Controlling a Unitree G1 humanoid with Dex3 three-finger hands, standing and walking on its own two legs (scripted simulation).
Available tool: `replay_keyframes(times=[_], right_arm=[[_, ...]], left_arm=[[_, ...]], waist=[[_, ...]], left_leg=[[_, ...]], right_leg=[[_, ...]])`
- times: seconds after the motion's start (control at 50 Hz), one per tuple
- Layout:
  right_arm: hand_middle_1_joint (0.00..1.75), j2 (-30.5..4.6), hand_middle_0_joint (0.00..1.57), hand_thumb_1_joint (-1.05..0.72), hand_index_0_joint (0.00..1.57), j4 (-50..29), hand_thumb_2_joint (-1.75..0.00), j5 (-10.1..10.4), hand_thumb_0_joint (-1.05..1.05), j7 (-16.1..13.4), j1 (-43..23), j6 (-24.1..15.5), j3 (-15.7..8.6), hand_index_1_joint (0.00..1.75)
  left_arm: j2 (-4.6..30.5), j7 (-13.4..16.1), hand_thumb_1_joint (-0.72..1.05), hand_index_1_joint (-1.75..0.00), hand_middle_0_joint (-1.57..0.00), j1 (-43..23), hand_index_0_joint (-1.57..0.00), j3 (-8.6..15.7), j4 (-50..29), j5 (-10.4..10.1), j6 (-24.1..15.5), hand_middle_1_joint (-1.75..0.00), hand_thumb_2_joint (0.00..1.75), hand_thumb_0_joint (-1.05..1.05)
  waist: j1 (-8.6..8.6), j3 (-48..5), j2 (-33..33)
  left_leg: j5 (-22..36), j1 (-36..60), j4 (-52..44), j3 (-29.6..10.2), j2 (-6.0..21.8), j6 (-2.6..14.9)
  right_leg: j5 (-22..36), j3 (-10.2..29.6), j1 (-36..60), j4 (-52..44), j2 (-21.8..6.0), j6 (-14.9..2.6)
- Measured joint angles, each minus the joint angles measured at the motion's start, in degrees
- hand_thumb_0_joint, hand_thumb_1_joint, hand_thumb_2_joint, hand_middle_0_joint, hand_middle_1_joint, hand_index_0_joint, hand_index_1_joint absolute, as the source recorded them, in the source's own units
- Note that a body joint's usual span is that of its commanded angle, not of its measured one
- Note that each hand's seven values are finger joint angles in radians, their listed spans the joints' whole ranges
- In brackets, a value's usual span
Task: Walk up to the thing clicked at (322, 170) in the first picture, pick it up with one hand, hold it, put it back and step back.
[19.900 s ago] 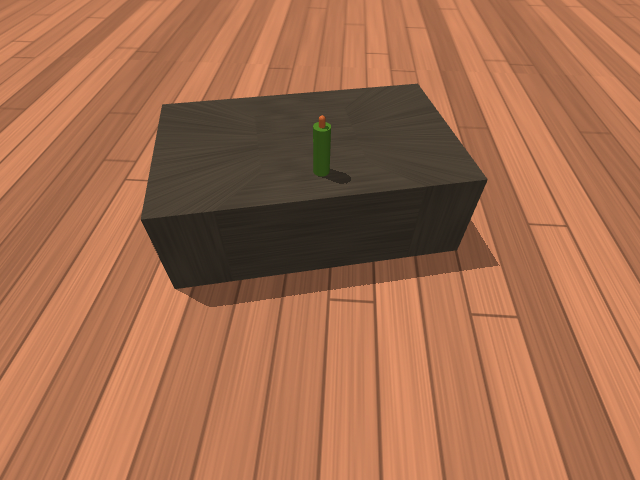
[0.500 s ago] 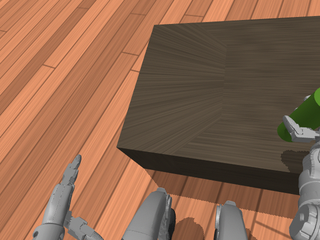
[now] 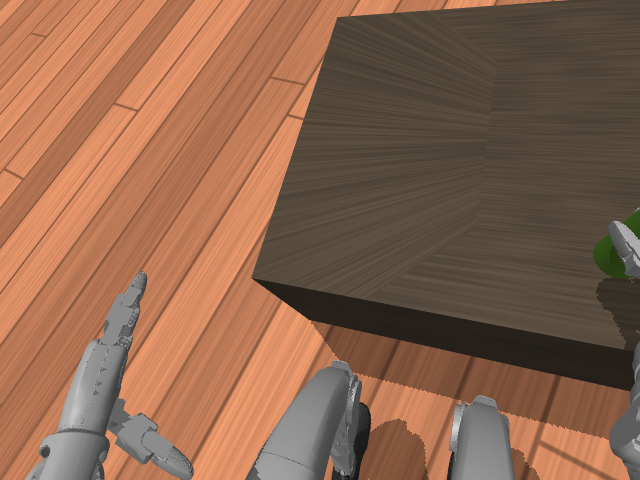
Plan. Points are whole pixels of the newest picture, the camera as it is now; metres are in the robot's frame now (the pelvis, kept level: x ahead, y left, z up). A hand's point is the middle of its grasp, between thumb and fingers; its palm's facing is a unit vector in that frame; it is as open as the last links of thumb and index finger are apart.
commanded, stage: lower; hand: right
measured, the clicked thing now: out of the picture +0.46 -0.28 -0.04
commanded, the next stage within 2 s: loosen in 1.12 s
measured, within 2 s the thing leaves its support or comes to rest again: rests again in 0.94 s
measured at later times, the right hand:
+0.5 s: hand (637, 235) +0.48 -0.27 -0.11, palm faces +0.38 +0.93 +0.01, open 9.0 cm
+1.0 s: hand (630, 241) +0.48 -0.28 -0.14, palm faces +0.38 +0.92 +0.01, open 9.0 cm
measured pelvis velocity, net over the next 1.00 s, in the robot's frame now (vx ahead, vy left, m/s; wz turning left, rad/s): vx -0.02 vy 0.00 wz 0.04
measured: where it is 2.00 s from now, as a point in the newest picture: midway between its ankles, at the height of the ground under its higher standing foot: outside the picture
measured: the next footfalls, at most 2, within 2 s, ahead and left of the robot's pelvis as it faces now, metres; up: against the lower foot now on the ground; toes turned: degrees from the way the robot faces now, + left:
none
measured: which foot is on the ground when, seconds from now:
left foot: down 0.00-1.00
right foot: down 0.00-1.00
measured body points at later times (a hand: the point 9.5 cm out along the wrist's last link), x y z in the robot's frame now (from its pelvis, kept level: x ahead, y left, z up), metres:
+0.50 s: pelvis -0.01 +0.00 -0.04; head +0.18 -0.09 +0.36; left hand +0.16 +0.26 +0.08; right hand +0.45 -0.32 -0.10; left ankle +0.06 +0.13 -0.59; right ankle +0.03 -0.13 -0.59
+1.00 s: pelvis -0.02 +0.00 -0.06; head +0.18 -0.10 +0.33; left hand +0.16 +0.25 +0.09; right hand +0.46 -0.32 -0.14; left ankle +0.06 +0.13 -0.59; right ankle +0.03 -0.13 -0.59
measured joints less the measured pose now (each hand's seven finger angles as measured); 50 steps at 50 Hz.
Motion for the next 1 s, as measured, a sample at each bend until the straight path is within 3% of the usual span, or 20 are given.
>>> replay_keyframes(times=[0.22, 0.38, 0.54, 0.72, 1.0], right_arm=[[1.21, -2.74, 0.77, 0.41, 0.84, -2.37, -1.20, -0.89, -0.05, 0.75, -0.15, -1.09, -2.74, 1.26], [1.21, -4.14, 0.77, 0.41, 0.83, -1.47, -1.20, -1.07, -0.05, 1.01, -0.88, -0.24, -2.80, 1.27], [1.22, -5.17, 0.76, 0.41, 0.83, 0.21, -1.20, -1.64, -0.05, 0.91, -1.92, -0.09, -3.75, 1.27], [1.21, -6.59, 0.77, 0.41, 0.83, -0.49, -1.20, -2.14, -0.05, 0.40, -2.42, -0.15, -4.18, 1.27], [1.21, -7.62, 0.77, 0.41, 0.84, -1.14, -1.20, -2.20, -0.05, 0.85, -2.53, 1.06, -4.57, 1.26]], left_arm=[[1.04, -0.94, -0.52, -0.05, -0.06, 0.62, -0.06, 0.87, -2.87, 0.51, -0.47, -0.05, 0.06, -0.01], [1.89, -1.33, -0.53, -0.06, -0.06, 0.68, -0.06, 2.40, -3.90, 0.48, -0.57, -0.05, 0.07, -0.01], [1.80, -1.56, -0.54, -0.05, -0.06, 1.52, -0.06, 1.19, -7.44, 0.23, -0.94, -0.05, 0.06, -0.01], [3.60, -1.56, -0.54, -0.06, -0.06, 1.50, -0.06, 3.53, -8.18, 0.08, -1.81, -0.05, 0.07, -0.01], [4.09, -2.06, -0.55, -0.06, -0.06, 2.25, -0.05, 4.23, -10.67, -0.25, -2.72, -0.04, 0.07, -0.01]], waist=[[2.10, -0.19, 1.47], [2.98, -0.49, 0.93], [3.70, 0.18, 0.77], [4.41, 0.29, 1.71], [5.23, 0.27, 1.69]], left_leg=[[-1.10, -6.19, 4.89, 0.37, -0.33, 0.21], [-1.10, -8.02, 6.37, 0.70, -0.59, 0.17], [-0.84, -9.75, 7.80, 0.63, -0.55, 0.08], [-0.86, -12.20, 9.69, 0.48, -0.63, -0.03], [-1.20, -14.38, 11.58, 0.64, -0.69, -0.16]], right_leg=[[-1.39, 0.70, -6.19, 5.17, -0.29, 0.33], [-1.73, 1.18, -8.26, 7.21, -0.48, 0.30], [-1.54, 1.22, -9.98, 8.68, -0.39, 0.15], [-1.73, 1.20, -12.34, 10.66, -0.42, 0.08], [-2.26, 1.52, -14.65, 12.86, -0.41, 0.00]])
